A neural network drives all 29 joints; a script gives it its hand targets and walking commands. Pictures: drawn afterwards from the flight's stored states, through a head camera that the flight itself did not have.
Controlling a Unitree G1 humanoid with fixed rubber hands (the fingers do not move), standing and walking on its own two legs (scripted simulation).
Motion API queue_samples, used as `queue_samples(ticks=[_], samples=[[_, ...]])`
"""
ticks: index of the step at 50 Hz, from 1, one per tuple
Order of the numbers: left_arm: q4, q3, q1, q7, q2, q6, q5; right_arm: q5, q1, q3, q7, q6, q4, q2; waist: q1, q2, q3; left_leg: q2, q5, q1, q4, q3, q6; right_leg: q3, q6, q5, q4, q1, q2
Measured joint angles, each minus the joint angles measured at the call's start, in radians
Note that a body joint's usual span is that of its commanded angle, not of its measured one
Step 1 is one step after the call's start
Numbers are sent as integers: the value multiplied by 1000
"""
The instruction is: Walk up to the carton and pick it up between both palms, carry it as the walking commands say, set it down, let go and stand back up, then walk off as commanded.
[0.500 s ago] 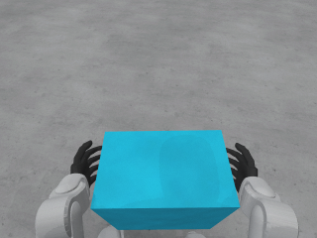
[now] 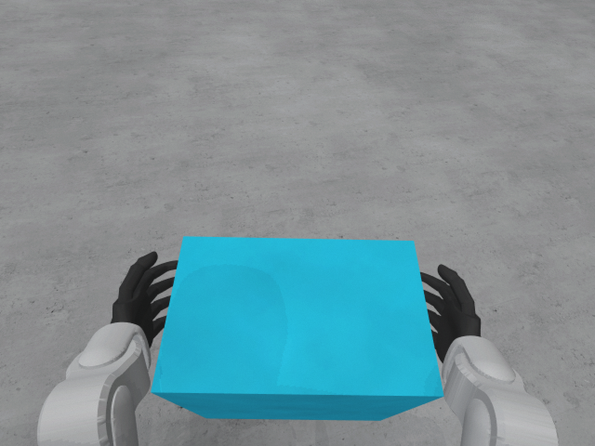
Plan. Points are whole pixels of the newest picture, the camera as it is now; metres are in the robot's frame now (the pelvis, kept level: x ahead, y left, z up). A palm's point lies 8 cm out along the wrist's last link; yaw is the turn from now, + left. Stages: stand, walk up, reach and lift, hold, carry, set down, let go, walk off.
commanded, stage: carry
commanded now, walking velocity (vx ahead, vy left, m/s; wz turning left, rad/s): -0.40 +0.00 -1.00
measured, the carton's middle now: (295, 341) +0.25 +0.02 +0.02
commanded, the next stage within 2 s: none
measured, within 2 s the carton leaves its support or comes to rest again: neither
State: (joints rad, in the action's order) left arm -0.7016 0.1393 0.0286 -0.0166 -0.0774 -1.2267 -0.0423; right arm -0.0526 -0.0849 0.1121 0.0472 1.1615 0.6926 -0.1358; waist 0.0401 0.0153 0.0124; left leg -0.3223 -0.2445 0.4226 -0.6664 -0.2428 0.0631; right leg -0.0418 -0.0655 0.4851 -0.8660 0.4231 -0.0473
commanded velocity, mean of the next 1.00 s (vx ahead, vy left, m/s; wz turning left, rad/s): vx -0.26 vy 0.00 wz -0.64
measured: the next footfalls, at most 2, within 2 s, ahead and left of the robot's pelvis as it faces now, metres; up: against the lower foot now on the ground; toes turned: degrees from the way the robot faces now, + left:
right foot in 0.06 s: +0.00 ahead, -0.20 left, +0.00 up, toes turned -7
left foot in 0.38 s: -0.07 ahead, +0.04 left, +0.00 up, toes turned -17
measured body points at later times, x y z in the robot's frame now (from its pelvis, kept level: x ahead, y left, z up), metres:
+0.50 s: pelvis -0.19 -0.04 +0.01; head -0.15 -0.01 +0.46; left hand +0.11 +0.03 +0.08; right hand -0.04 -0.29 +0.11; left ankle -0.10 +0.05 -0.73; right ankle -0.18 -0.17 -0.63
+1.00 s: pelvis -0.38 -0.04 +0.00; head -0.36 -0.05 +0.45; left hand -0.08 -0.10 +0.08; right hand -0.35 -0.34 +0.09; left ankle -0.29 +0.03 -0.68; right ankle -0.42 -0.16 -0.73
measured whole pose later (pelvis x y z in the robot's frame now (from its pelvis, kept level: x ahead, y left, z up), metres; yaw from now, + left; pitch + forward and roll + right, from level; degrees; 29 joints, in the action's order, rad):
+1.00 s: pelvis -0.38 -0.04 +0.00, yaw -47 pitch +3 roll -1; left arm -0.63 0.14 0.08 0.01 -0.13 -1.14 -0.09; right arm -0.03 -0.05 0.14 0.06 1.18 0.63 -0.13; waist -0.03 0.01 0.02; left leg -0.07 -0.45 0.54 -0.99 -0.08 0.08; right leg 0.01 0.02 0.19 -0.55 0.42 0.03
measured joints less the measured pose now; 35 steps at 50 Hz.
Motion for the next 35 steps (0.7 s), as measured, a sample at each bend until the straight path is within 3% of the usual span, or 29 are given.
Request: queue_samples(ticks=[3,5,6,9,11,15,18,19,20,22,23,25,27,32,35], samples=[[27,-3,-9,-2,-10,1,5,-4,0,8,4,13,2,8,-19,7,9,-56,-57,84,-114,-6,34,5,7,-178,218,-70,-7],[59,-2,3,-6,-54,22,-6,13,6,30,3,28,-12,28,-44,15,-12,-3,-286,168,-279,83,62,37,6,-132,162,-5,5],[65,-6,14,-7,-61,30,-13,23,10,39,3,34,-22,30,-62,19,-34,33,-333,198,-362,123,63,55,8,-137,141,20,15],[40,5,51,5,-58,48,-21,36,13,42,10,30,-23,-4,-103,8,-78,128,-267,243,-520,167,48,108,24,-218,165,55,44],[12,9,67,16,-61,63,-23,37,7,25,14,18,-5,0,-106,-1,-86,175,-211,236,-540,173,38,134,34,-265,195,68,67],[-12,9,74,25,-61,77,-38,41,21,15,15,9,0,3,-82,-19,-60,253,-206,145,-392,188,17,182,43,-354,263,93,116],[-9,12,59,23,-58,63,-44,38,31,15,12,4,-20,5,-50,-42,-26,299,-217,19,-149,200,-8,220,31,-439,342,106,152],[-6,13,51,21,-55,55,-45,38,31,15,10,0,-30,5,-41,-60,-17,306,-182,-30,-39,190,-36,236,26,-470,373,105,162],[4,16,40,19,-45,46,-43,34,31,10,10,-7,-47,4,-29,-91,-21,307,-100,-51,18,169,-66,251,7,-420,365,112,165],[26,13,35,13,-38,34,-31,24,23,12,10,-2,-53,3,-9,-87,-22,260,-41,-62,46,142,-83,156,-12,-160,117,196,174],[32,10,31,10,-37,28,-25,21,12,15,10,3,-45,2,-1,-78,-24,235,-26,-74,67,131,-79,103,-8,-107,-44,234,163],[44,-2,19,6,-34,13,-20,16,-7,25,7,10,-32,-1,7,-64,-20,192,10,-99,120,110,-62,52,2,-98,-296,266,126],[53,-13,1,3,-28,-1,-21,13,-16,34,3,13,-25,-3,8,-50,-11,151,44,-111,159,88,-46,42,5,-98,-388,235,89],[43,-15,-39,-3,-2,-16,-9,1,8,28,3,19,-6,1,-8,-29,6,41,81,-64,137,15,-12,12,-2,-14,-126,62,7],[57,-8,-56,-5,8,-22,-2,-8,27,22,5,27,-18,4,-28,-22,17,-30,85,-3,71,-21,18,-14,3,-44,94,-41,-9]])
